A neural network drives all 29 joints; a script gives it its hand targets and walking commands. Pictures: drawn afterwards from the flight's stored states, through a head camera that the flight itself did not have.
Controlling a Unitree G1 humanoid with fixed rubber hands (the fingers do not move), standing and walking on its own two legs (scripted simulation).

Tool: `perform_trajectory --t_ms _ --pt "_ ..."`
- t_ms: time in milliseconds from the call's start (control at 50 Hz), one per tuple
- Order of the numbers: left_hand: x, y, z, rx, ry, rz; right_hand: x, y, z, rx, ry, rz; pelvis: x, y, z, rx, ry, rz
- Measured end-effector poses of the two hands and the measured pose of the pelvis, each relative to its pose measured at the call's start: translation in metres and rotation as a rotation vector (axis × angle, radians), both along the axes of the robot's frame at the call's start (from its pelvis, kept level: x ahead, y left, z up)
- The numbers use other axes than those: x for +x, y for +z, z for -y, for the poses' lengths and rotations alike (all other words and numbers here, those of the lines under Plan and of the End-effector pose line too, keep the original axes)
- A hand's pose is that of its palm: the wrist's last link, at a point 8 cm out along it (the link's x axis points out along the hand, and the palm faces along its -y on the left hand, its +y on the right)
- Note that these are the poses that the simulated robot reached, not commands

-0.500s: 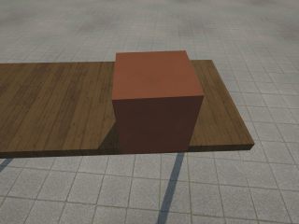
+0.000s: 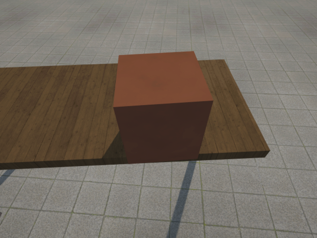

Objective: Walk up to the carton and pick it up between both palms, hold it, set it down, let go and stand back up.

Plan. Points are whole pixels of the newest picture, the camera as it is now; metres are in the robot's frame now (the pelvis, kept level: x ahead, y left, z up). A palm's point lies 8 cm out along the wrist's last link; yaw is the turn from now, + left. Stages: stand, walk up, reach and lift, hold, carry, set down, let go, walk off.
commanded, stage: walk up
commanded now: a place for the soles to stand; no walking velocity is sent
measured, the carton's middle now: (160, 109) +0.46 +0.00 +0.06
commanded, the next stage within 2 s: none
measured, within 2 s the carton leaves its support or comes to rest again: neither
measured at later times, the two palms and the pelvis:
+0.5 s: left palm out of the picture +0.03 +0.23 -0.14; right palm out of the picture +0.07 -0.27 -0.14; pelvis +0.04 -0.02 -0.01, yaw +2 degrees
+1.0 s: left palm out of the picture +0.08 +0.20 -0.13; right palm out of the picture +0.08 -0.29 -0.14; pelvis +0.04 -0.04 +0.00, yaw +4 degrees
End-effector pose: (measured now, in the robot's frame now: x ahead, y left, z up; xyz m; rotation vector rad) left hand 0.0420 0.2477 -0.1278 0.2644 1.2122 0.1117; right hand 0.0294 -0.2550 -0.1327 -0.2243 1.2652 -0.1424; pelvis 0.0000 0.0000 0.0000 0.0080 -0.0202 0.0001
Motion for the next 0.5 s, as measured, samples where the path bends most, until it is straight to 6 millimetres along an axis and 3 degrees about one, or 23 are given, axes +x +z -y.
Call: perform_trajectory --t_ms 200,320,400,500 --pt "-0.014 -0.007 0.001 0.006 0.023 -0.052 0.0 -0.001 0.008 -0.01 0.002 0.001 0.007 -0.003 0.008 0.003 0.003 0.004" --pt "-0.02 -0.006 0.014 0.01 0.031 -0.096 -0.005 -0.005 0.022 -0.006 0.007 -0.065 0.018 -0.004 0.021 -0.006 0.014 -0.009" --pt "-0.022 -0.005 0.019 0.008 0.063 -0.12 0.01 -0.007 0.024 -0.008 0.04 -0.061 0.027 -0.005 0.024 -0.008 0.024 -0.013" --pt "-0.017 -0.009 0.016 0.005 0.09 -0.129 0.043 -0.006 0.017 -0.012 0.078 -0.006 0.036 -0.007 0.021 -0.004 0.034 -0.017"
